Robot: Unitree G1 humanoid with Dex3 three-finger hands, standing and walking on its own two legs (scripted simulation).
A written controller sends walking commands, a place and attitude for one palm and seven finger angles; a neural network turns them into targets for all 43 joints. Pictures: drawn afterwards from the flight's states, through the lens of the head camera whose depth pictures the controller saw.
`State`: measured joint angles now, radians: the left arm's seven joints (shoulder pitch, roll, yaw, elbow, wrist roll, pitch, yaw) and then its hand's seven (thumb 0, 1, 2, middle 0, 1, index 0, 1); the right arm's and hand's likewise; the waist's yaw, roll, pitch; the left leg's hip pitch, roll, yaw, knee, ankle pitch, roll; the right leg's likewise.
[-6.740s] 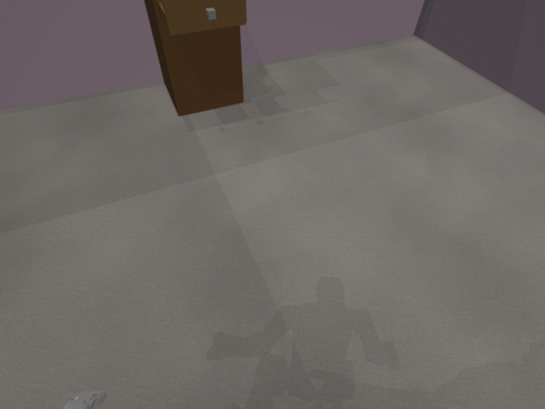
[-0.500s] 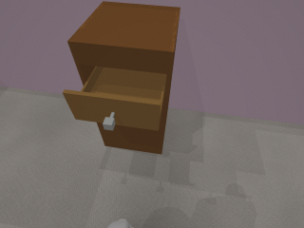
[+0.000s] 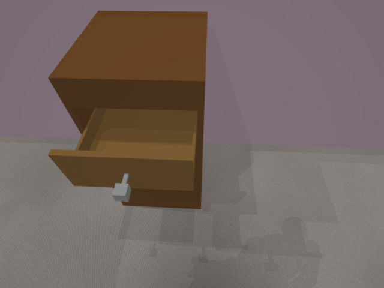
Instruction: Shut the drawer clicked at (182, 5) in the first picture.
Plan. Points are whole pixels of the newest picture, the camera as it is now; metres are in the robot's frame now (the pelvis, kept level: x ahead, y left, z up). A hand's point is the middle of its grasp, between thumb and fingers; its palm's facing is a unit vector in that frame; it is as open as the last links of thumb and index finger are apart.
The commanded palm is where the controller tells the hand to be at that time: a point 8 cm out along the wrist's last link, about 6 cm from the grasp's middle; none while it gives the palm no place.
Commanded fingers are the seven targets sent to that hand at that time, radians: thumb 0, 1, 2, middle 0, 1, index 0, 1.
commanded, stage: come to a stop and stand still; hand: left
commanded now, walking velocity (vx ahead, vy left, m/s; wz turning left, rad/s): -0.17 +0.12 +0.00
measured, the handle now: (123, 186) +0.39 +0.21 -0.11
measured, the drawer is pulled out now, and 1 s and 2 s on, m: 0.18 0.18 0.18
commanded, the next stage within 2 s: look again from close up in 0.84 s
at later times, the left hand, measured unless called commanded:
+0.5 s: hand out of the picture -0.02 +0.27 -0.16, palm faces +0.02 -0.96 -0.29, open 7.4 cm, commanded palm none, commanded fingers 0.00 0.90 0.90 -0.20 -0.30 -0.20 -0.30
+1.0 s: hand out of the picture -0.05 +0.24 -0.16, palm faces +0.01 -0.98 -0.19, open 7.4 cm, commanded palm none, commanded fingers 0.00 0.90 0.90 -0.20 -0.30 -0.20 -0.30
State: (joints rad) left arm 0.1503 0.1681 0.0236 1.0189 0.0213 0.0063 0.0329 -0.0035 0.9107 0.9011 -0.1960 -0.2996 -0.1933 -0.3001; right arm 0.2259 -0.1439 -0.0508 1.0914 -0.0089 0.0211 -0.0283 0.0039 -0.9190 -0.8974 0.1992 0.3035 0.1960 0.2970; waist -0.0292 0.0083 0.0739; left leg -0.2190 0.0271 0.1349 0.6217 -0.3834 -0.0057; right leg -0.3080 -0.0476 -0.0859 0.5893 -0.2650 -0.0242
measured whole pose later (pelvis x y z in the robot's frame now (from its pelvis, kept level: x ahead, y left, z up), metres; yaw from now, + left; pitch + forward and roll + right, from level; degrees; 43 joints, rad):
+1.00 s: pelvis -0.04 +0.07 +0.01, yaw +1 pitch -1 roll +1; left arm 0.33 0.13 -0.03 1.08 0.02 0.00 0.03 0.00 0.91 0.90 -0.20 -0.30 -0.20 -0.30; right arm 0.35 -0.17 0.01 1.08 -0.01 -0.01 -0.01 0.01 -0.91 -0.90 0.20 0.30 0.19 0.30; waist -0.02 0.02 0.01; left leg -0.17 -0.05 0.08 0.43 -0.25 0.06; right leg -0.27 -0.02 0.07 0.46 -0.18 0.03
